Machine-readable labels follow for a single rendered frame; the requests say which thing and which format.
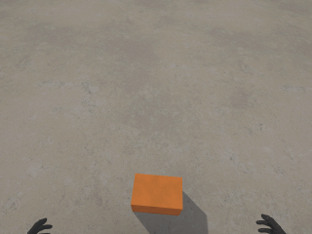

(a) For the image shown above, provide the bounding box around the carton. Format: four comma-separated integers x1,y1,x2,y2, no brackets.
131,174,183,215

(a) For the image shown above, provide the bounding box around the right robot hand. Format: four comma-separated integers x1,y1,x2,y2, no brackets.
255,214,286,234

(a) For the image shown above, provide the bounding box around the left robot hand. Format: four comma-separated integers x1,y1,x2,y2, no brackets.
27,217,53,234

